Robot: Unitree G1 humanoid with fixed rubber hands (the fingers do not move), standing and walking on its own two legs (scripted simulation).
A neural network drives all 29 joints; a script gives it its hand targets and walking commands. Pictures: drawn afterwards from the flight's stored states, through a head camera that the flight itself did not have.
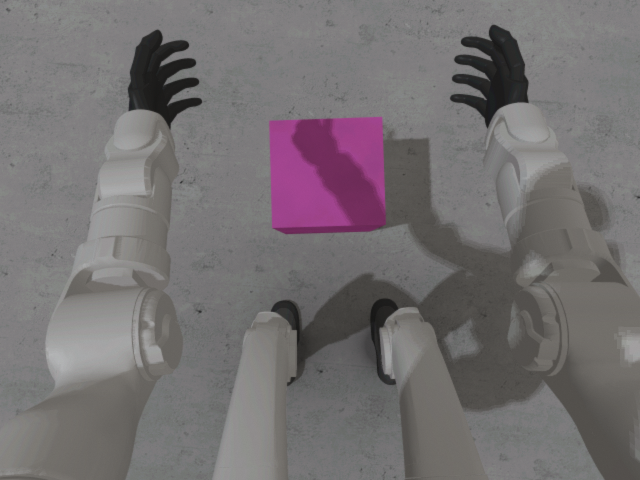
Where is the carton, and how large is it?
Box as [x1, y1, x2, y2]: [269, 117, 385, 233]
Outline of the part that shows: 381,117 269,121 271,205 273,228 284,233 369,231 385,224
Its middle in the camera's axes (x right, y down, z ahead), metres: +0.02 -0.13 +0.84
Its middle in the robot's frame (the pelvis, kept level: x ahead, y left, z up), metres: +0.49 +0.01 -0.51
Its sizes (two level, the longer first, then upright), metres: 0.210 0.200 0.250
